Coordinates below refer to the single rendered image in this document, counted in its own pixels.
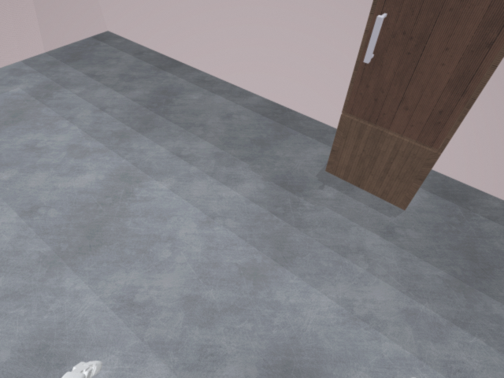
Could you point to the handle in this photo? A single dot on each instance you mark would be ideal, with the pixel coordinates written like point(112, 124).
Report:
point(375, 33)

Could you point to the robot left hand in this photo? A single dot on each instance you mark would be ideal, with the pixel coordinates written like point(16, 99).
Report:
point(84, 370)

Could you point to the cupboard door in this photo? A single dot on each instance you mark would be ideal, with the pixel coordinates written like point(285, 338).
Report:
point(429, 58)

